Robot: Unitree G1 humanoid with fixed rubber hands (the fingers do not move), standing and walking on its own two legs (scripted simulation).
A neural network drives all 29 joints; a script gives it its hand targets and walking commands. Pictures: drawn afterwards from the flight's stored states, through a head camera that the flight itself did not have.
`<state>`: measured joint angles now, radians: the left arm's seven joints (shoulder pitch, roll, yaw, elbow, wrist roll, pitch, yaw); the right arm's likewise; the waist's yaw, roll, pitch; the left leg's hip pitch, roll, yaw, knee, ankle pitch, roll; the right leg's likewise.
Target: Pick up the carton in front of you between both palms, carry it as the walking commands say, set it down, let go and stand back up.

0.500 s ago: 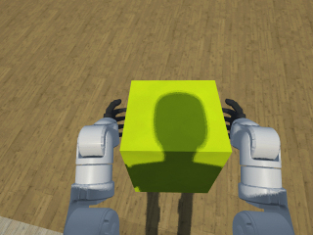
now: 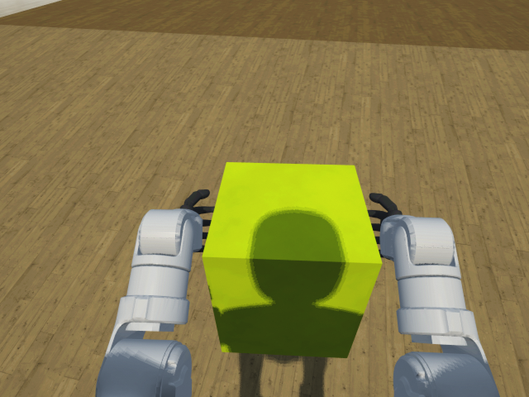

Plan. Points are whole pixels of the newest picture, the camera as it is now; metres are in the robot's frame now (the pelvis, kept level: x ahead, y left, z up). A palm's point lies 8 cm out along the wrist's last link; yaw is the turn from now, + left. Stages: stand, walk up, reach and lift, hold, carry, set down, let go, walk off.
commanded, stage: carry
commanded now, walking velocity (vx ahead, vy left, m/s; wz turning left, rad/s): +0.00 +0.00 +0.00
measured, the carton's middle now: (286, 260) +0.35 +0.00 +0.05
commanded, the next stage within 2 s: none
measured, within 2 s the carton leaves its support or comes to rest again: neither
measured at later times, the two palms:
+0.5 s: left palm (182, 239) +0.32 +0.16 +0.13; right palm (392, 245) +0.32 -0.14 +0.13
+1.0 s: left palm (178, 246) +0.31 +0.16 +0.13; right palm (393, 254) +0.31 -0.14 +0.13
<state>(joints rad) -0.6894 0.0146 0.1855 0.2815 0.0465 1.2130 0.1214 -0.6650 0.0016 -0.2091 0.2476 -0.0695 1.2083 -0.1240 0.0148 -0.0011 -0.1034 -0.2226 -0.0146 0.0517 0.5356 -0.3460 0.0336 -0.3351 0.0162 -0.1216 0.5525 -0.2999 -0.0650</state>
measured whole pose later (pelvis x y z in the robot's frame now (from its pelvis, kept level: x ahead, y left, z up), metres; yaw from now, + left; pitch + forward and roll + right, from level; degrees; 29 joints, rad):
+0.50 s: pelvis -0.02 +0.01 +0.00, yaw +0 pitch +1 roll +0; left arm -0.68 0.01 0.19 0.25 0.06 1.23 0.12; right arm -0.67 0.00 -0.21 0.24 -0.06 1.22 -0.12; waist 0.01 0.00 -0.09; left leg -0.24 -0.02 0.06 0.52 -0.31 0.05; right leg -0.35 0.01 -0.11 0.52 -0.25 -0.06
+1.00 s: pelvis -0.04 +0.01 +0.00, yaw +0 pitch +1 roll +0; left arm -0.68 0.01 0.19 0.26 0.06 1.23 0.12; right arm -0.68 0.00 -0.21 0.25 -0.06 1.22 -0.12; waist 0.01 0.00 -0.09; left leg -0.26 -0.03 0.07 0.52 -0.28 0.06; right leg -0.36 0.00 -0.11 0.51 -0.22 -0.05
